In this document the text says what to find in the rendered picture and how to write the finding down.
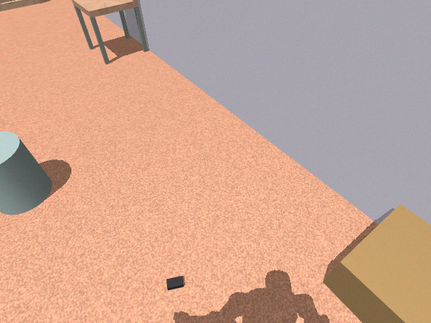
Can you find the chair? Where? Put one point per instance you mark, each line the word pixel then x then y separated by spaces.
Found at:
pixel 94 8

